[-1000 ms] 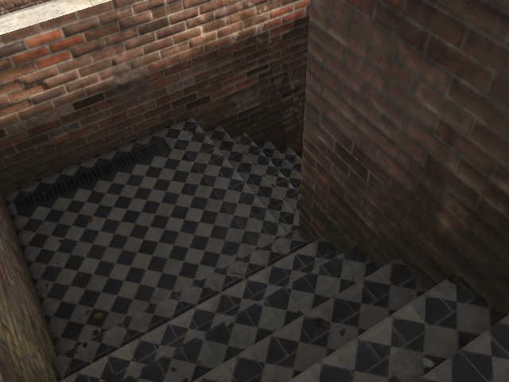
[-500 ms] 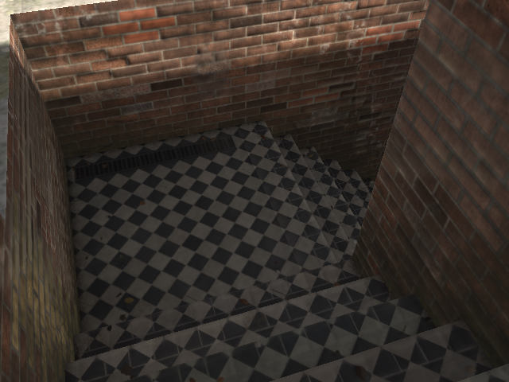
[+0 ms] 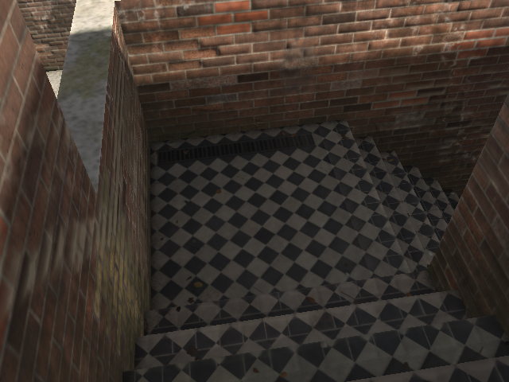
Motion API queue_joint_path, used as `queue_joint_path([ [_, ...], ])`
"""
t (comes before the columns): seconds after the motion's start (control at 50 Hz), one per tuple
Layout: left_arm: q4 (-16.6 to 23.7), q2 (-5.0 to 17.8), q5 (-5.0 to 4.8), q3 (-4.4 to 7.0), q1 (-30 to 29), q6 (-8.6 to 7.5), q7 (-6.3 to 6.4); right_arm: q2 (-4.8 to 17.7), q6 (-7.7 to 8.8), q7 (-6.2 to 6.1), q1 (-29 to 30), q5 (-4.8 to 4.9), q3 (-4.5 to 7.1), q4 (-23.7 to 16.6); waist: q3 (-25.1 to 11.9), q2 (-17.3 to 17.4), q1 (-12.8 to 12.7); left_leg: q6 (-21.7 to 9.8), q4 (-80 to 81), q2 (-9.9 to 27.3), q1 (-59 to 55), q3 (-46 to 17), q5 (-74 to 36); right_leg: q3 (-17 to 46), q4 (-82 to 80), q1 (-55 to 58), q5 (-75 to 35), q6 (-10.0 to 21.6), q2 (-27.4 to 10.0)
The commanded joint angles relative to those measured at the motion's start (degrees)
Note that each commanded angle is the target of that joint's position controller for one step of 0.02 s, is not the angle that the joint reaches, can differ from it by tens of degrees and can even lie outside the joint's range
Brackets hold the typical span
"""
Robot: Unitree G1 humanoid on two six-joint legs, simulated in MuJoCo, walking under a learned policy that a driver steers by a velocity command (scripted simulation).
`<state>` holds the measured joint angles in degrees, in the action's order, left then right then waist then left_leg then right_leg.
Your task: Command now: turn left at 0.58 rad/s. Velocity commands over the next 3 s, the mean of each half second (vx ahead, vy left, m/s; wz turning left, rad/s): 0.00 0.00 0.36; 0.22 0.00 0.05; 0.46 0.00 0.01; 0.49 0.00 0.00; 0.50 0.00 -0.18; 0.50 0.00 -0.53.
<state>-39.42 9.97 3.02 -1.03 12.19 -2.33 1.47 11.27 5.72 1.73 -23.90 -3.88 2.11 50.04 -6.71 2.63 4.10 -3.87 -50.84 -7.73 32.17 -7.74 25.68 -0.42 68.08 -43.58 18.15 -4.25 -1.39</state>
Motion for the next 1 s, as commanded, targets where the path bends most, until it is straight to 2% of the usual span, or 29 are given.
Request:
queue_joint_path([
  [0.02, 6.4, 5.8, -2.32, 1.14, -10.4, -1.45, 0.62, 11.2, -0.74, -0.01, -7.0, 3.71, 3.81, -1.7, 2.9, 1.6, 2.9, -16.4, 18.6, 14.3, -14.4, -29.4, -21.2, -2.9, -16.0, -8.4, 21.0, -1.7, 3.2],
  [0.06, 2.7, 4.5, -1.21, 0.99, 1.8, -1.73, 0.15, 10.7, -0.46, 0.26, 2.0, -1.18, 3.22, -4.7, -1.2, 3.6, -3.3, -16.2, 13.6, 14.9, -2.6, -31.5, -24.8, 0.3, -5.4, 9.0, -0.1, -1.3, 2.3],
  [0.08, 3.1, 5.8, -4.41, 1.80, 0.6, -1.84, 0.16, 12.8, -1.63, 0.31, 2.7, 2.50, 4.23, -4.3, 2.1, -2.3, -5.6, -17.3, 16.8, 13.0, -3.6, -30.6, -26.9, -2.5, -30.2, 11.9, 7.7, 0.2, 5.2],
  [0.1, 2.0, 7.4, -4.35, 2.61, 2.6, -2.04, 0.75, 11.7, -1.84, 0.78, 1.9, 2.05, 4.25, -4.6, 0.1, -1.1, -5.2, -14.7, 13.1, 11.2, 1.9, -28.9, -25.9, -0.4, -29.8, 24.1, -6.4, 3.0, 4.3],
  [0.12, 0.3, 13.0, -3.08, 4.63, 6.7, -2.92, 1.61, 4.7, -2.23, 0.79, -1.0, 1.25, 2.85, -5.8, -6.1, -11.4, -4.4, -5.7, 1.7, 3.5, 17.0, -18.4, -9.9, 11.5, -27.9, 44.2, -40.0, 15.4, -5.6],
  [0.14, -3.2, 15.6, 0.77, 6.50, 19.9, -3.15, 0.97, 1.9, -2.86, -0.37, 4.9, 1.32, 1.74, -9.9, -8.3, -14.8, -11.7, 1.8, -13.3, -5.6, 33.4, -5.9, 14.9, 30.2, -36.7, 56.0, -41.1, 28.9, -18.5],
  [0.16, -5.5, 14.0, 4.21, 5.73, 24.5, -2.76, 0.57, -0.1, -4.05, -1.80, 13.1, 0.58, 0.87, -11.5, -0.7, -2.4, -15.0, 3.8, -24.0, -3.5, 47.5, -11.6, 8.7, 40.9, -40.3, 54.7, -34.4, 31.4, -23.6],
  [0.22, -3.6, 7.5, -0.02, 3.79, 11.5, -1.36, -2.37, 1.9, -6.62, -3.01, 3.3, -0.59, -0.93, -8.6, 1.2, -5.9, -7.3, 7.6, -40.5, -1.3, 52.4, -9.7, -10.8, 25.4, -39.2, 40.8, -31.1, 24.7, -16.7],
  [0.26, -3.6, 6.6, 0.37, 2.78, 2.7, -2.91, -3.45, 3.3, -7.03, 0.48, -6.3, -2.21, -1.36, -5.7, -2.1, -3.2, 0.8, 6.5, -56.6, 1.0, 36.1, -1.2, -19.4, 13.5, -41.0, 21.3, -26.0, 20.9, -9.9],
  [0.3, -5.6, 7.0, 1.28, 2.24, 2.8, -3.73, -2.64, 3.5, -6.50, 3.24, -9.1, -2.49, -1.80, -3.8, 1.3, -3.1, 1.4, 6.3, -59.7, 3.7, 29.1, 3.0, -26.4, 8.1, -43.3, 11.2, -9.7, 17.6, -7.5],
  [0.34, -7.5, 8.1, 0.19, 1.91, 6.7, -4.21, -1.24, 4.9, -5.80, 3.49, -2.3, -0.10, -1.43, -6.5, 4.9, -4.3, -1.8, 7.0, -53.0, 5.9, 32.5, 4.2, -27.2, 8.4, -44.7, 12.5, -1.0, 16.7, -7.9],
  [0.46, -10.4, 9.2, 0.70, -0.93, 8.4, -6.30, -1.78, 4.0, -4.66, 5.32, 0.8, -2.42, -2.60, -7.1, 4.9, -7.0, -3.6, 8.5, -32.3, 13.1, 19.4, 8.0, -35.5, 6.2, -38.4, 9.7, 4.7, 12.0, -9.5],
  [0.54, -10.9, 13.1, -1.42, -0.65, 3.6, -6.10, -4.24, 2.7, -3.21, 4.98, -0.4, -1.11, -2.15, -6.5, 5.4, -7.8, -1.1, 8.2, -10.0, 11.1, -1.0, 11.4, -17.5, 9.7, -36.0, 4.3, 8.3, 10.5, -10.4],
  [0.56, -11.2, 12.1, -4.99, -0.96, 3.4, -5.19, -4.95, 2.6, -2.48, 5.06, 1.5, 1.13, -1.77, -6.5, 5.4, -5.6, -1.0, 8.4, 9.6, 8.2, -4.3, 15.5, -6.4, 8.0, -35.6, 9.1, 6.6, 10.2, -9.4],
  [0.58, -12.4, 11.1, -5.20, -1.19, 8.9, -4.64, -5.52, 4.0, -2.25, 4.03, -0.6, 2.16, -1.27, -4.7, 2.1, -4.1, -2.5, 6.2, 11.8, 6.9, -13.7, 15.1, -13.3, 7.2, -31.6, 9.7, 3.0, 8.5, -7.1],
  [0.6, -13.0, 10.1, -3.64, -0.37, 18.1, -4.40, -5.11, 7.6, -1.88, 2.94, -0.1, 2.11, -0.72, -4.8, -5.5, 2.4, -8.1, 0.4, 11.9, 11.3, -22.9, 6.6, -31.6, 2.8, -26.0, 10.4, 8.4, 4.9, -3.2],
  [0.62, -10.9, 11.4, -2.80, 0.97, 15.6, -4.23, -4.50, 9.6, -1.04, 3.31, 2.2, 1.37, -0.19, -6.5, -6.4, 5.9, -8.2, -4.3, 17.5, 15.1, -28.7, 0.5, -25.4, 0.0, -19.7, 6.2, 14.4, 3.2, -2.1],
  [0.66, -8.1, 10.5, -1.51, 1.21, 4.4, -3.94, -3.91, 13.3, 0.18, 3.48, -4.0, 1.31, 1.85, -4.3, 5.8, 5.4, -0.8, -9.8, 29.7, 21.6, -13.3, -18.2, 23.4, -4.1, -8.0, 1.9, 13.7, 1.8, 0.8],
  [0.7, -7.3, 10.1, -1.51, 1.81, 1.4, -3.45, -2.89, 13.6, 0.00, 2.74, -2.3, 3.46, 2.28, -3.3, 10.9, 3.6, -1.2, -12.3, 30.4, 24.2, -11.5, -20.0, 30.5, -3.0, -15.4, 0.0, 13.6, 2.5, -0.1],
  [0.74, -8.6, 6.9, 0.17, 1.15, 7.2, -3.91, -1.90, 9.9, 0.72, 1.11, -1.2, 1.52, 1.33, -2.5, 9.6, 3.6, -4.0, -13.3, 27.0, 23.3, -2.0, -14.0, 25.2, -5.5, -10.0, 9.3, 11.5, 4.7, 1.6],
  [0.78, -12.4, 6.6, -0.63, 1.70, 17.4, -4.99, -1.54, 8.2, 0.62, 1.05, 6.5, 1.07, 0.45, -3.9, 7.2, 1.7, -10.5, -8.6, 20.3, 17.7, 15.5, -2.8, 20.2, -7.4, -14.2, 33.9, 7.2, 4.3, 3.8],
  [0.82, -14.3, 16.6, 0.56, 5.23, 27.6, -6.71, -0.45, 4.8, 1.21, 1.68, 14.8, 1.88, 0.20, -7.6, 6.8, -14.4, -17.1, -1.5, -14.1, 5.6, 35.7, 7.3, 9.4, 25.4, -38.6, 51.9, 11.3, 12.6, -9.3],
  [0.84, -16.6, 16.8, 2.24, 5.29, 37.1, -6.67, -1.35, 1.7, 2.58, 0.83, 16.1, 1.71, -0.34, -8.9, 10.2, -14.6, -20.6, -1.4, -20.7, -0.2, 53.8, -8.4, 6.3, 51.9, -45.8, 58.6, 16.4, 21.5, -16.5],
  [0.86, -18.5, 14.2, 3.26, 5.03, 33.2, -5.39, -2.91, -0.3, 3.20, -0.15, 14.0, 2.18, -1.17, -7.3, 15.6, -9.3, -16.5, -2.5, -24.3, 1.5, 65.1, -15.6, -3.2, 49.0, -46.1, 60.4, 16.5, 24.2, -19.4],
  [0.88, -18.1, 11.4, 2.54, 4.37, 27.3, -4.49, -4.30, 1.4, 2.88, -0.83, 9.2, 1.96, -1.03, -4.6, 12.6, -5.2, -12.3, -2.0, -29.0, 3.6, 63.6, -14.3, -10.8, 43.5, -44.6, 56.3, 15.2, 25.9, -18.9],
  [0.92, -18.1, 1.0, 4.44, 0.60, 12.2, -4.06, -4.83, 0.9, 0.22, 0.81, 0.9, -2.12, -2.76, -0.1, 10.3, 0.1, -1.4, -3.3, -33.1, 9.9, 43.0, -7.8, -28.3, 23.9, -39.3, 29.3, 4.3, 21.7, -12.3],
  [0.94, -15.7, -0.8, 3.72, -0.36, 3.9, -3.85, -4.06, 1.5, -1.19, 3.29, -1.1, -3.83, -3.04, 0.8, 8.8, -0.9, 2.0, -3.1, -33.5, 11.1, 31.8, -2.9, -34.5, 15.7, -38.9, 14.8, 2.0, 20.2, -8.6],
  [0.96, -15.5, -1.4, 3.08, -1.04, 0.6, -4.75, -2.78, 2.5, -1.90, 5.10, -0.2, -4.90, -3.03, 0.7, 7.2, -1.8, 1.6, -1.9, -25.9, 11.9, 26.3, -2.5, -46.6, 9.5, -37.3, 8.5, -0.3, 18.1, -5.0],
  [1.0, -18.7, 4.2, 3.15, -1.03, 6.9, -7.06, -0.45, 5.2, -2.76, 6.81, 6.8, -2.96, -2.18, -1.4, 5.9, -3.1, -1.6, -0.4, -23.7, 11.9, 18.0, 2.1, -52.7, 6.1, -35.0, 4.0, 3.5, 17.3, -3.9],
])
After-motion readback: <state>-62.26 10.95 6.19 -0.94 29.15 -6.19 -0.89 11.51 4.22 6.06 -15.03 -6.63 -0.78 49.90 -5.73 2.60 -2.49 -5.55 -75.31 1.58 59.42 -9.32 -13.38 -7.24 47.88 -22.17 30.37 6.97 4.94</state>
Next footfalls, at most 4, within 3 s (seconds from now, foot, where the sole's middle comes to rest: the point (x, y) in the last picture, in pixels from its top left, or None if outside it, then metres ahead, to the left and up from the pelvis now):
0.08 right None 0.05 -0.12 -0.73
0.56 left None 0.01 0.12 -0.73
1.32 left None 0.24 0.13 -0.94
1.70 right None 0.50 -0.04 -1.14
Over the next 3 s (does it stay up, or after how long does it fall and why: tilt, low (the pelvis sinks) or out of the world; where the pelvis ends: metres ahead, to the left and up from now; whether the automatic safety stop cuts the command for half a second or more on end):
stays up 1.08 0.03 -0.89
